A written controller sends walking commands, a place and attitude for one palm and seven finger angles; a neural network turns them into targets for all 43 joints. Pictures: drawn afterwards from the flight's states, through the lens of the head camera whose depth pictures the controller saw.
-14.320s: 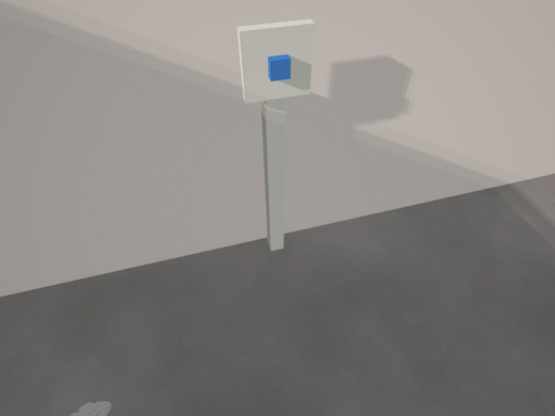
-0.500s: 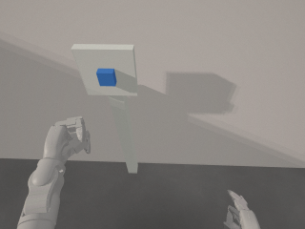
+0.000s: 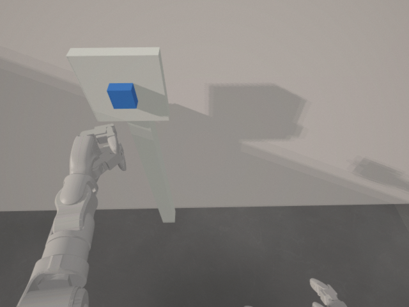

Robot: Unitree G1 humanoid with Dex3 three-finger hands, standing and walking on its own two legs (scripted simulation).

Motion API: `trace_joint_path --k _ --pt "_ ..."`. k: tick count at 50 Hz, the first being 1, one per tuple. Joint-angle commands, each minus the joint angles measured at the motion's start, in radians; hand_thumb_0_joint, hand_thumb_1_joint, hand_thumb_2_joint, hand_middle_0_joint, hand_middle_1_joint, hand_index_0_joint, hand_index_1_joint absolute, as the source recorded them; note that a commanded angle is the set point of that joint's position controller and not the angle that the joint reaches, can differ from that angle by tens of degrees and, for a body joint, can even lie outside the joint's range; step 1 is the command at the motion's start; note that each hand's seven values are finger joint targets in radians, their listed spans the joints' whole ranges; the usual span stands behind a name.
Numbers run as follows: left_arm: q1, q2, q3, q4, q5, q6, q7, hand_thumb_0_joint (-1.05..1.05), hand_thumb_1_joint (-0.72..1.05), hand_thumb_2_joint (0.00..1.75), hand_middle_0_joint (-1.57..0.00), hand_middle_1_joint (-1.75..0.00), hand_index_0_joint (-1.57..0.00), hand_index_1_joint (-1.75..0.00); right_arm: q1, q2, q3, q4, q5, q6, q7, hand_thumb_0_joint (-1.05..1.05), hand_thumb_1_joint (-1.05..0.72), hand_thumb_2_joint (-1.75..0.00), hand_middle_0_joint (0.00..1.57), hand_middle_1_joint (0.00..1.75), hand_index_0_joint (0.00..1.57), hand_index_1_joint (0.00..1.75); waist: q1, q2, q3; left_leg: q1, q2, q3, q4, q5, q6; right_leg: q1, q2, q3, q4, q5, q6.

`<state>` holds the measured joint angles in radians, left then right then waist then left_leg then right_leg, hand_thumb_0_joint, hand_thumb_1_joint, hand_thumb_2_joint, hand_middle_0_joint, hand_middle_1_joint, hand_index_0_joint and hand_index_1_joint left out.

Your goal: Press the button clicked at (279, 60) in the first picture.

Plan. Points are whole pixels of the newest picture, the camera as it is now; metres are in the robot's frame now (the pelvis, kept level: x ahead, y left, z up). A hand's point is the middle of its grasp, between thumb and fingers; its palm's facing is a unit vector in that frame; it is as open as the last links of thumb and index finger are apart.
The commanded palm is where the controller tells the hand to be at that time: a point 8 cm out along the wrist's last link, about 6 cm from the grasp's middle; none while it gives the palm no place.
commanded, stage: aim a knuckle at the button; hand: left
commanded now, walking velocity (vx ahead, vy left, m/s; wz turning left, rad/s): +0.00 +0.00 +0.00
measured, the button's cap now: (123, 95) +0.53 +0.20 +0.11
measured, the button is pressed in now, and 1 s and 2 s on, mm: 0 0 13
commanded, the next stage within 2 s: press the button with the knuckle in 1.02 s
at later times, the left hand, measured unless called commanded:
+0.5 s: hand (131, 130) +0.45 +0.18 +0.07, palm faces +0.05 -1.00 +0.00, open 3.1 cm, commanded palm +0.42 +0.23 +0.07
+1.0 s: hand (134, 132) +0.45 +0.17 +0.07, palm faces +0.04 -1.00 +0.00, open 3.1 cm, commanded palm +0.41 +0.21 +0.07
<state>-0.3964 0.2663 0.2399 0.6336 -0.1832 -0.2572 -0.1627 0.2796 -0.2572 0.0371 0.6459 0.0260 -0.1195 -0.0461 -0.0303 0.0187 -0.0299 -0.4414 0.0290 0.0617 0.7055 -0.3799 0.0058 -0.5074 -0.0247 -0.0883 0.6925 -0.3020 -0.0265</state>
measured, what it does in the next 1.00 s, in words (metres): stands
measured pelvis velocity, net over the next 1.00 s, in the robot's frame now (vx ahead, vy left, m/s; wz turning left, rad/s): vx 0.00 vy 0.02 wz -0.02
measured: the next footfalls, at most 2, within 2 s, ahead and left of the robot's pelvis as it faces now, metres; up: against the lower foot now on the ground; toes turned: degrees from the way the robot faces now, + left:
none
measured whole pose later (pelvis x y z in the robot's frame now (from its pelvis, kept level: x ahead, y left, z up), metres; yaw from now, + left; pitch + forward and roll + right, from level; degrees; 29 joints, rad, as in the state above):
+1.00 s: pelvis +0.00 +0.02 -0.01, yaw -1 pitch +12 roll -1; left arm -0.71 0.29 0.28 1.00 -0.12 -0.39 -0.11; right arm 0.32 -0.25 0.03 0.62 0.00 -0.01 0.00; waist -0.08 0.01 -0.07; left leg -0.61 0.03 0.08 0.82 -0.42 0.03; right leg -0.67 -0.03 -0.07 0.77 -0.31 -0.01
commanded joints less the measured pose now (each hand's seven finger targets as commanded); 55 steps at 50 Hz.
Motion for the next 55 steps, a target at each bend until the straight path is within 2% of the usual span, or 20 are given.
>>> trace_joint_path --k 1,4,7,11,15,17,20,22,24,28,32,34,37,41,42,43,45,50,53,55 --pt "-0.435 0.189 0.047 -0.160 -0.009 -0.106 -0.008 0.00 0.90 0.90 -1.30 -1.50 -1.30 -1.50 0.027 -0.133 -0.059 -0.106 0.003 -0.027 -0.006 0.00 -0.90 -0.90 0.20 0.30 0.20 0.30 -0.016 0.007 -0.345 0.028 -0.035 -0.040 -0.073 0.267 0.009 0.232 0.014 0.078 -0.055 0.308 0.007" --pt "-0.441 0.230 0.084 -0.062 -0.004 -0.114 -0.009 0.00 0.90 0.90 -1.30 -1.50 -1.30 -1.50 0.055 -0.143 -0.062 -0.095 0.000 -0.009 -0.001 0.00 -0.90 -0.90 0.20 0.30 0.20 0.30 -0.021 -0.048 -0.351 -0.008 -0.034 -0.041 -0.058 0.274 0.013 0.229 0.018 0.078 -0.044 0.322 0.010" --pt "-0.535 0.225 0.072 0.002 0.006 -0.126 -0.011 0.00 0.90 0.90 -1.30 -1.50 -1.30 -1.50 0.065 -0.142 -0.062 -0.089 0.001 0.009 0.002 0.00 -0.90 -0.90 0.20 0.30 0.20 0.30 -0.034 -0.009 -0.325 -0.030 -0.036 -0.039 -0.055 0.241 0.010 0.186 0.017 0.077 -0.039 0.289 0.008" --pt "-0.653 0.235 0.075 0.049 0.020 -0.160 0.002 0.00 0.90 0.90 -1.30 -1.50 -1.30 -1.50 0.097 -0.146 -0.068 -0.078 -0.007 0.023 0.007 0.00 -0.90 -0.90 0.20 0.30 0.20 0.30 -0.053 0.010 -0.385 -0.016 -0.034 -0.047 -0.035 0.251 0.012 0.154 0.024 0.074 -0.018 0.284 0.007" --pt "-0.742 0.278 0.102 0.164 0.038 -0.187 0.010 0.00 0.90 0.90 -1.30 -1.50 -1.30 -1.50 0.131 -0.154 -0.068 -0.057 -0.014 0.040 0.011 0.00 -0.90 -0.90 0.20 0.30 0.20 0.30 -0.072 -0.026 -0.385 -0.059 -0.031 -0.052 -0.017 0.235 0.014 0.121 0.028 0.073 -0.001 0.268 0.010" --pt "-0.760 0.264 0.098 0.206 0.046 -0.196 0.010 0.00 0.90 0.90 -1.30 -1.50 -1.30 -1.50 0.141 -0.154 -0.067 -0.060 -0.019 0.047 0.016 0.00 -0.90 -0.90 0.20 0.30 0.20 0.30 -0.072 0.015 -0.382 -0.065 -0.033 -0.051 -0.014 0.226 0.013 0.095 0.030 0.072 0.006 0.251 0.006" --pt "-0.672 0.318 0.152 0.220 0.050 -0.210 0.006 0.00 0.90 0.90 -1.30 -1.50 -1.30 -1.50 0.155 -0.161 -0.071 -0.084 -0.023 0.064 0.023 0.00 -0.90 -0.90 0.20 0.30 0.20 0.30 -0.042 -0.010 -0.443 -0.076 -0.031 -0.049 -0.007 0.271 0.014 0.137 0.033 0.070 0.026 0.290 0.004" --pt "-0.688 0.275 0.120 0.178 0.044 -0.216 0.002 0.00 0.90 0.90 -1.30 -1.50 -1.30 -1.50 0.152 -0.155 -0.073 -0.094 -0.023 0.070 0.029 0.00 -0.90 -0.90 0.20 0.30 0.20 0.30 -0.047 0.032 -0.452 -0.051 -0.027 -0.045 -0.003 0.283 0.012 0.117 0.036 0.070 0.024 0.291 0.003" --pt "-0.654 0.300 0.145 0.181 0.040 -0.213 0.002 0.00 0.90 0.90 -1.30 -1.50 -1.30 -1.50 0.163 -0.162 -0.077 -0.099 -0.024 0.080 0.031 0.00 -0.90 -0.90 0.20 0.30 0.20 0.30 -0.046 -0.019 -0.450 -0.066 -0.022 -0.050 -0.003 0.288 0.014 0.128 0.041 0.065 0.026 0.295 0.003" --pt "-0.632 0.286 0.139 0.088 0.032 -0.213 0.008 0.00 0.90 0.90 -1.30 -1.50 -1.30 -1.50 0.158 -0.155 -0.082 -0.112 -0.020 0.089 0.032 0.00 -0.90 -0.90 0.20 0.30 0.20 0.30 -0.037 0.020 -0.464 -0.032 -0.017 -0.047 -0.013 0.312 0.011 0.133 0.043 0.064 0.020 0.305 0.003" --pt "-0.654 0.229 0.085 0.055 0.028 -0.206 0.017 0.00 0.90 0.90 -1.30 -1.50 -1.30 -1.50 0.146 -0.150 -0.080 -0.105 -0.014 0.088 0.031 0.00 -0.90 -0.90 0.20 0.30 0.20 0.30 -0.061 0.034 -0.403 -0.014 -0.013 -0.051 -0.024 0.271 0.010 0.085 0.047 0.057 0.002 0.257 0.004" --pt "-0.650 0.260 0.106 0.079 0.034 -0.200 0.025 0.00 0.90 0.90 -1.30 -1.50 -1.30 -1.50 0.147 -0.158 -0.079 -0.100 -0.016 0.089 0.027 0.00 -0.90 -0.90 0.20 0.30 0.20 0.30 -0.060 0.001 -0.381 -0.035 -0.014 -0.054 -0.029 0.229 0.012 0.083 0.046 0.056 -0.004 0.223 0.002" --pt "-0.718 0.236 0.077 0.111 0.042 -0.197 0.031 0.00 0.90 0.90 -1.30 -1.50 -1.30 -1.50 0.142 -0.152 -0.074 -0.089 -0.014 0.085 0.022 0.00 -0.90 -0.90 0.20 0.30 0.20 0.30 -0.074 0.006 -0.356 -0.038 -0.015 -0.063 -0.032 0.186 0.011 0.055 0.043 0.054 -0.007 0.183 0.002" --pt "-0.751 0.202 0.048 0.102 0.046 -0.211 0.042 0.00 0.90 0.90 -1.30 -1.50 -1.30 -1.50 0.141 -0.150 -0.074 -0.082 -0.018 0.078 0.025 0.00 -0.90 -0.90 0.20 0.30 0.20 0.30 -0.078 0.078 -0.408 0.043 -0.012 -0.078 -0.017 0.260 0.000 0.015 0.044 0.046 0.011 0.209 -0.002" --pt "-0.746 0.179 0.035 0.134 0.043 -0.206 0.042 0.00 0.90 0.90 -1.30 -1.50 -1.30 -1.50 0.142 -0.150 -0.071 -0.080 -0.019 0.076 0.027 0.00 -0.90 -0.90 0.20 0.30 0.20 0.30 -0.081 0.026 -0.392 0.022 -0.013 -0.079 -0.015 0.247 0.002 0.016 0.045 0.044 0.009 0.206 0.001" --pt "-0.738 0.212 0.062 0.155 0.044 -0.205 0.047 0.00 0.90 0.90 -1.30 -1.50 -1.30 -1.50 0.145 -0.157 -0.074 -0.079 -0.020 0.077 0.026 0.00 -0.90 -0.90 0.20 0.30 0.20 0.30 -0.078 -0.021 -0.387 -0.008 -0.013 -0.079 -0.016 0.237 0.005 0.033 0.043 0.045 0.010 0.208 0.002" --pt "-0.733 0.202 0.056 0.175 0.053 -0.200 0.049 0.00 0.90 0.90 -1.30 -1.50 -1.30 -1.50 0.141 -0.153 -0.069 -0.087 -0.020 0.079 0.028 0.00 -0.90 -0.90 0.20 0.30 0.20 0.30 -0.069 0.028 -0.388 -0.014 -0.019 -0.070 -0.016 0.247 0.003 0.036 0.040 0.049 0.016 0.222 0.000" --pt "-0.687 0.198 0.061 0.120 0.059 -0.205 0.060 0.00 0.90 0.90 -1.30 -1.50 -1.30 -1.50 0.140 -0.149 -0.074 -0.111 -0.023 0.088 0.038 0.00 -0.90 -0.90 0.20 0.30 0.20 0.30 -0.051 0.031 -0.451 0.015 -0.017 -0.066 0.000 0.344 0.002 0.070 0.041 0.051 0.033 0.296 0.000" --pt "-0.677 0.186 0.057 0.101 0.052 -0.197 0.065 0.00 0.90 0.90 -1.30 -1.50 -1.30 -1.50 0.136 -0.146 -0.076 -0.115 -0.021 0.093 0.040 0.00 -0.90 -0.90 0.20 0.30 0.20 0.30 -0.053 -0.002 -0.427 -0.010 -0.017 -0.058 -0.001 0.336 0.004 0.087 0.042 0.053 0.026 0.311 0.004" --pt "-0.659 0.227 0.091 0.090 0.053 -0.194 0.069 0.00 0.90 0.90 -1.30 -1.50 -1.30 -1.50 0.140 -0.150 -0.077 -0.117 -0.020 0.096 0.037 0.00 -0.90 -0.90 0.20 0.30 0.20 0.30 -0.046 -0.025 -0.440 -0.025 -0.018 -0.053 -0.005 0.321 0.008 0.118 0.041 0.058 0.023 0.319 0.005"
